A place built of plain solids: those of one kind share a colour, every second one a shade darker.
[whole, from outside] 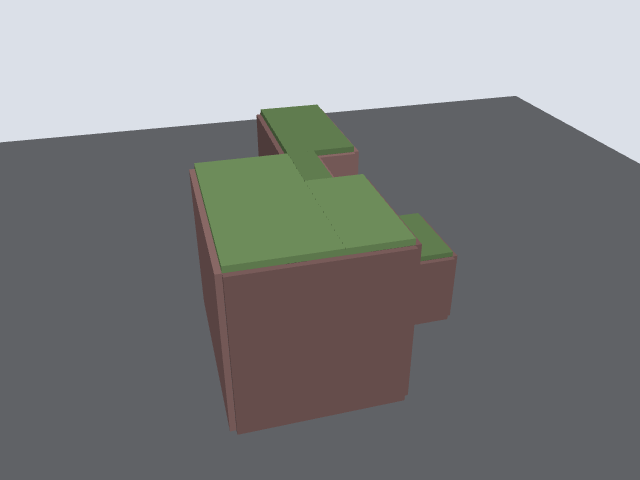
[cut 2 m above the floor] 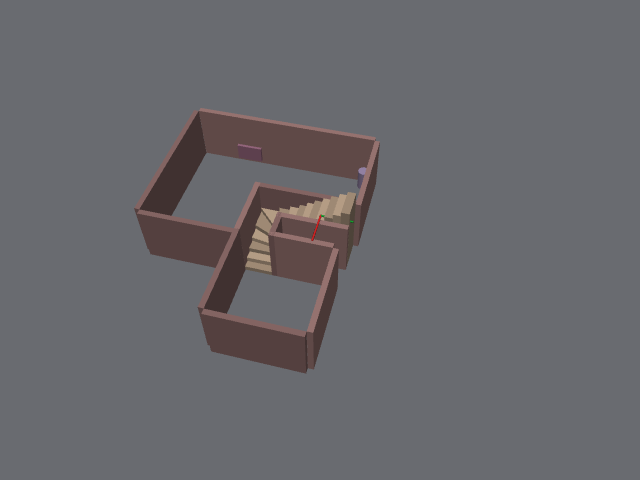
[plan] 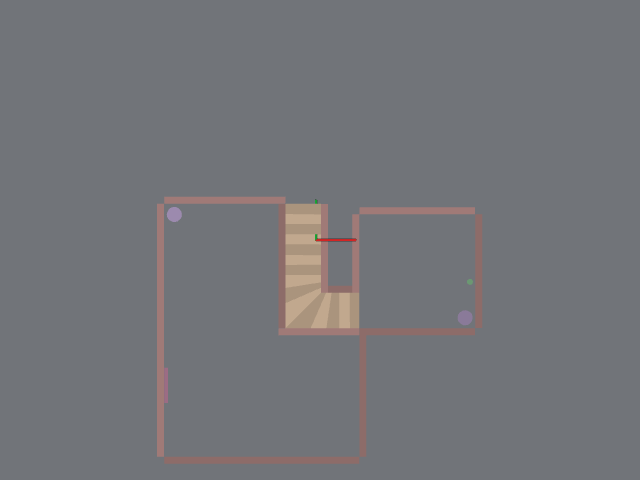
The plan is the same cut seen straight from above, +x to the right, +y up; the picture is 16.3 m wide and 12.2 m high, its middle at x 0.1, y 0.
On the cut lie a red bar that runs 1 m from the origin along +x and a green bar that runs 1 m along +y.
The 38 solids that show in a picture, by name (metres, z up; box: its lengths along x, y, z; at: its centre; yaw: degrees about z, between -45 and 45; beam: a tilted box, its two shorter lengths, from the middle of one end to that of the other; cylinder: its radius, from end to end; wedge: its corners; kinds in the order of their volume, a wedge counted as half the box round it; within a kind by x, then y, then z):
{
 "wall_1": {"box": [0.18, 6.43, 5.26], "at": [-3.95, -2.29, 2.58]},
 "wall_2": {"box": [3.09, 0.18, 5.26], "at": [-2.32, 1.01, 2.58]},
 "wall_3": {"box": [4.96, 0.18, 5.26], "at": [-1.38, -5.6, 2.58]},
 "wall_4": {"box": [0.18, 3.16, 5.26], "at": [-0.87, -0.66, 2.58]},
 "wall_5": {"box": [0.18, 4.77, 2.55], "at": [-0.87, 3.3, 3.94]},
 "wall_6": {"box": [2.06, 0.18, 5.26], "at": [0.07, -2.33, 2.58]},
 "wall_7": {"box": [0.18, 2.26, 5.26], "at": [0.21, -0.21, 2.58]},
 "wall_8": {"box": [0.98, 0.18, 5.26], "at": [0.61, -1.25, 2.58]},
 "wall_9": {"box": [1.43, 0.18, 2.55], "at": [0.84, 0.83, 3.94]},
 "wall_10": {"box": [0.18, 2.0, 2.51], "at": [1.01, -0.34, 1.2]},
 "wall_11": {"box": [0.18, 3.27, 5.26], "at": [1.19, -3.87, 2.58]},
 "wall_12": {"box": [0.18, 4.77, 2.55], "at": [1.64, 3.3, 3.94]},
 "wall_13": {"box": [2.94, 0.18, 2.51], "at": [2.57, -2.33, 1.2]},
 "wall_14": {"box": [2.94, 0.18, 2.51], "at": [2.57, 0.75, 1.2]},
 "wall_15": {"box": [0.18, 2.9, 2.51], "at": [4.13, -0.79, 1.2]},
 "roof_1": {"box": [3.09, 6.43, 0.2], "at": [-2.32, -2.29, 5.31]},
 "roof_2": {"box": [0.9, 2.26, 0.2], "at": [-0.33, -0.21, 5.31]},
 "roof_3": {"box": [1.88, 4.17, 0.2], "at": [0.16, -3.42, 5.31]},
 "roof_4": {"box": [2.33, 4.77, 0.2], "at": [0.39, 3.3, 5.31]},
 "roof_5": {"box": [2.94, 2.9, 0.18], "at": [2.57, -0.79, 2.55]},
 "tread_1": {"wedge": [[-0.78, -2.24, -0.05], [-0.78, -2.24, 1.0], [-0.78, -1.6, -0.05], [-0.78, -1.6, 0.99], [0.12, -1.34, -0.05], [0.12, -1.34, 1.0], [0.12, -1.21, -0.05], [0.12, -1.21, 1.0]]},
 "tread_2": {"wedge": [[-0.78, -2.24, -0.05], [-0.78, -2.24, 0.82], [-0.14, -2.24, -0.05], [-0.14, -2.24, 0.83], [0.12, -1.34, -0.05], [0.12, -1.34, 0.83], [0.26, -1.34, -0.05], [0.26, -1.34, 0.84]]},
 "tread_3": {"wedge": [[-0.78, -1.61, -0.05], [-0.78, -1.61, 1.17], [-0.78, -1.22, -0.05], [-0.78, -1.22, 1.16], [0.12, -1.21, -0.05], [0.12, -1.21, 1.16], [0.12, -1.07, -0.05], [0.12, -1.07, 1.16]]},
 "tread_4": {"wedge": [[-0.78, -1.22, -0.05], [-0.78, -1.22, 1.33], [-0.78, -0.89, -0.05], [-0.78, -0.89, 1.33], [0.12, -1.08, -0.05], [0.12, -1.08, 1.33], [0.12, -0.89, -0.05], [0.12, -0.89, 1.33]]},
 "tread_5": {"wedge": [[-0.78, -0.89, -0.05], [-0.78, -0.89, 1.5], [-0.78, -0.63, -0.05], [-0.78, -0.63, 1.5], [0.12, -0.89, -0.05], [0.12, -0.89, 1.5], [0.12, -0.63, -0.05], [0.12, -0.63, 1.5]]},
 "tread_6": {"wedge": [[-0.78, -0.63, -0.05], [-0.78, -0.63, 1.67], [-0.78, -0.38, -0.05], [-0.78, -0.38, 1.67], [0.12, -0.63, -0.05], [0.12, -0.63, 1.66], [0.12, -0.39, -0.05], [0.12, -0.39, 1.66]]},
 "tread_7": {"wedge": [[-0.78, -0.38, -0.05], [-0.78, -0.38, 1.84], [-0.78, -0.11, -0.05], [-0.78, -0.11, 1.83], [0.12, -0.39, -0.05], [0.12, -0.39, 1.84], [0.12, -0.11, -0.05], [0.12, -0.11, 1.84]]},
 "tread_8": {"wedge": [[-0.78, -0.11, -0.05], [-0.78, -0.11, 2.01], [-0.78, 0.15, -0.05], [-0.78, 0.15, 2.0], [0.12, -0.11, -0.05], [0.12, -0.11, 2.0], [0.12, 0.15, -0.05], [0.12, 0.15, 2.0]]},
 "tread_9": {"wedge": [[-0.78, 0.15, -0.05], [-0.78, 0.15, 2.17], [-0.78, 0.41, -0.05], [-0.78, 0.41, 2.17], [0.12, 0.14, -0.05], [0.12, 0.14, 2.17], [0.12, 0.41, -0.05], [0.12, 0.41, 2.17]]},
 "tread_10": {"wedge": [[-0.78, 0.41, -0.05], [-0.78, 0.41, 2.34], [-0.78, 0.66, -0.05], [-0.78, 0.66, 2.34], [0.12, 0.4, -0.05], [0.12, 0.4, 2.34], [0.12, 0.65, -0.05], [0.12, 0.65, 2.33]]},
 "tread_11": {"wedge": [[-0.78, 0.66, -0.05], [-0.78, 0.66, 2.49], [-0.78, 0.92, -0.05], [-0.78, 0.92, 2.49], [0.12, 0.65, -0.05], [0.12, 0.65, 2.5], [0.12, 0.92, -0.05], [0.12, 0.92, 2.49]]},
 "tread_12": {"wedge": [[-0.14, -2.24, -0.05], [-0.14, -2.24, 0.66], [0.25, -1.34, -0.05], [0.25, -1.34, 0.66], [0.26, -2.24, -0.05], [0.26, -2.24, 0.66], [0.4, -1.34, -0.05], [0.4, -1.34, 0.66]]},
 "tread_13": {"wedge": [[0.26, -2.24, -0.05], [0.26, -2.24, 0.5], [0.39, -1.34, -0.05], [0.39, -1.34, 0.5], [0.59, -2.24, -0.05], [0.59, -2.24, 0.51], [0.59, -1.34, -0.05], [0.59, -1.34, 0.51]]},
 "tread_14": {"wedge": [[0.59, -2.24, -0.05], [0.59, -2.24, 0.33], [0.59, -1.34, -0.05], [0.59, -1.34, 0.34], [0.85, -1.34, -0.05], [0.85, -1.34, 0.34], [0.86, -2.24, -0.05], [0.86, -2.24, 0.34]]},
 "tread_15": {"wedge": [[0.85, -1.34, -0.05], [0.85, -1.34, 0.16], [0.86, -2.24, -0.05], [0.86, -2.24, 0.16], [1.1, -2.24, -0.05], [1.1, -2.24, 0.17], [1.1, -1.34, -0.05], [1.1, -1.34, 0.16]]},
 "bin_1": {"cylinder": 0.19, "from": [-3.6, 0.65, 0.0], "to": [-3.6, 0.65, 0.75]},
 "bin_2": {"cylinder": 0.19, "from": [3.79, -1.98, 0.0], "to": [3.79, -1.98, 0.62]},
 "radiator_1": {"box": [0.1, 0.9, 0.6], "at": [-3.81, -3.7, 0.45]}
}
